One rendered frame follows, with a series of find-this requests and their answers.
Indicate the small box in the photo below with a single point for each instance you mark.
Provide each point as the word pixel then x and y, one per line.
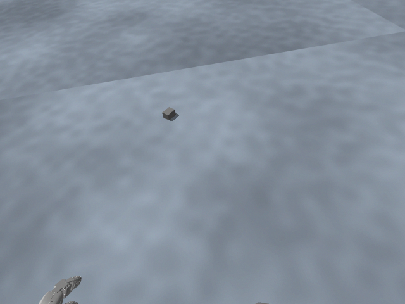
pixel 169 113

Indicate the left robot hand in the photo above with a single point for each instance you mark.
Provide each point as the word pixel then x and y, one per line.
pixel 61 290

